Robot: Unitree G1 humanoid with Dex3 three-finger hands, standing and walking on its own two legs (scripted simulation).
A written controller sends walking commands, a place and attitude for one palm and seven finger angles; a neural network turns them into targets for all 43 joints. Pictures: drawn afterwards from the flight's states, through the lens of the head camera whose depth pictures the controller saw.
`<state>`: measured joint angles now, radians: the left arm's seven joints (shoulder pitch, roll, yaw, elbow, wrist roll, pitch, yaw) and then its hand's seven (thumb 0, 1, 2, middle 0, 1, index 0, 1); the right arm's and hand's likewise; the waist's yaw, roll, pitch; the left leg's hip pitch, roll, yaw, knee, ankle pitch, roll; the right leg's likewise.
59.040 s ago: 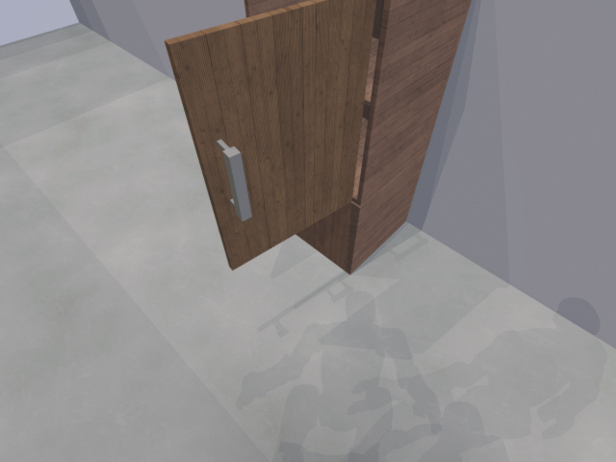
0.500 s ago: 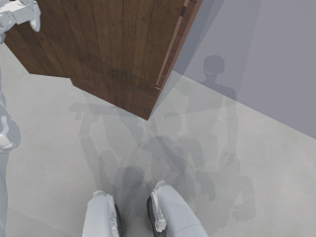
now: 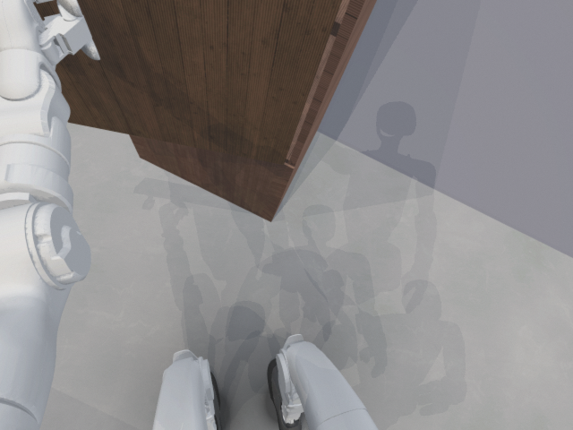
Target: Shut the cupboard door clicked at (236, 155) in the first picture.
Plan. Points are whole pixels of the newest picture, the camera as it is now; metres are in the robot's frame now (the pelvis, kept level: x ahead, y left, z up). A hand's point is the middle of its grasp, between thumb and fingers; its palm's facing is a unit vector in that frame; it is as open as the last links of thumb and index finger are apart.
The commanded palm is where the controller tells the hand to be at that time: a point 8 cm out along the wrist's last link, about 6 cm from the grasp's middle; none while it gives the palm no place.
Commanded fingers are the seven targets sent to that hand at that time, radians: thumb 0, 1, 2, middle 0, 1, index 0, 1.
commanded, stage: pull the fist back off the door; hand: left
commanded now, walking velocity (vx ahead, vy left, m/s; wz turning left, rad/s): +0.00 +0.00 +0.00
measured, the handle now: out of the picture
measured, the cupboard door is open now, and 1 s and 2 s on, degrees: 17 17 17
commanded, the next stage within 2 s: draw the hand back to the body in 0.58 s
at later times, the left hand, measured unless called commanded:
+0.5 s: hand (85, 84) +0.52 +0.15 +0.08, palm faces +0.10 -0.99 -0.01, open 3.1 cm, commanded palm +0.49 +0.19 +0.09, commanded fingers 0.00 0.90 0.90 -1.30 -1.50 -1.30 -1.50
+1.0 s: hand (31, 122) +0.44 +0.17 +0.13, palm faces +0.12 -0.99 -0.03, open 3.1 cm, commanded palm +0.39 +0.22 +0.14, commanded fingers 0.00 0.90 0.90 -1.30 -1.50 -1.30 -1.50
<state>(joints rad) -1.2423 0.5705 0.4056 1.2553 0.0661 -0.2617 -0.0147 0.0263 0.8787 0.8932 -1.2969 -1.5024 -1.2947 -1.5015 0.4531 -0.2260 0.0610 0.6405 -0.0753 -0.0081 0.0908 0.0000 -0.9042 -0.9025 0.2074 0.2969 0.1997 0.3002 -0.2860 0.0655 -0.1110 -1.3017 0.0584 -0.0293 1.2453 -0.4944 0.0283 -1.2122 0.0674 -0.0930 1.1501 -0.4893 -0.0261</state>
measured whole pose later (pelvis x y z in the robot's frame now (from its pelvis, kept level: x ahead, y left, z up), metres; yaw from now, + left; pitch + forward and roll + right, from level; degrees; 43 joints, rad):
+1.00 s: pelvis +0.01 -0.01 +0.06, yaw +2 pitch +16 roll -1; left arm -0.54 0.30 0.29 0.82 -0.15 -0.39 -0.09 0.02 0.90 0.90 -1.30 -1.50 -1.30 -1.50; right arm 0.41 -0.24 0.01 0.61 0.03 0.07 0.02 0.01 -0.91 -0.90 0.21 0.30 0.20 0.30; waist -0.10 0.04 -0.12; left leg -0.81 0.04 0.03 0.95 -0.42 0.02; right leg -0.77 0.05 -0.03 0.92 -0.44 -0.03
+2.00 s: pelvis +0.04 -0.01 +0.12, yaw +4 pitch -3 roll +0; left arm 0.49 0.36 0.36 -0.37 -0.08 -0.08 0.10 0.02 0.89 0.90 -0.32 -0.43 -0.32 -0.43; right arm 0.21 -0.23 0.02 0.63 0.02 -0.07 -0.07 0.01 -0.90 -0.90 0.21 0.30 0.20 0.30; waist 0.07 0.08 -0.02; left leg -0.13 -0.01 0.02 0.43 -0.25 0.02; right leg -0.08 0.02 -0.03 0.41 -0.27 -0.02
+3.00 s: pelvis -0.02 +0.02 +0.11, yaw +2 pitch +1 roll -1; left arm 0.55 0.43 0.42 -0.44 -0.06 -0.18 0.13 0.02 0.89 0.90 -0.21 -0.30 -0.21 -0.30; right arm 0.21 -0.23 0.00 0.55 0.02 0.01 -0.09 0.01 -0.90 -0.90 0.21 0.30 0.20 0.30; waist -0.01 0.02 -0.03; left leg -0.36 -0.02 0.07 0.55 -0.21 0.07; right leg -0.32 0.00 0.01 0.52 -0.22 0.02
